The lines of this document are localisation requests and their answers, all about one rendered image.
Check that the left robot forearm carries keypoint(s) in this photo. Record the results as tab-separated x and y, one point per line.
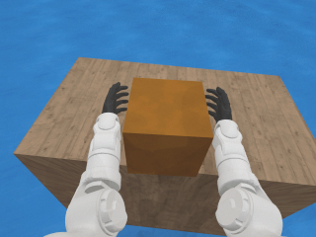
102	170

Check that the robot right upper arm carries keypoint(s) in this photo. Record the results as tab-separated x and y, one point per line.
242	213

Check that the left robot hand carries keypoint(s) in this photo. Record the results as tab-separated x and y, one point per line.
111	103

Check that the robot left upper arm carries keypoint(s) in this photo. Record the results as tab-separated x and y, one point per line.
97	214

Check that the pedestal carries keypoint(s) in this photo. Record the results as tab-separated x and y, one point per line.
278	143

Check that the carton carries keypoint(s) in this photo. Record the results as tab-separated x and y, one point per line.
167	129

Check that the right robot hand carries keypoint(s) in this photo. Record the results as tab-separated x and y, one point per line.
222	106

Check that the right robot forearm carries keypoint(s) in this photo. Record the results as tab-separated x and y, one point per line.
232	164

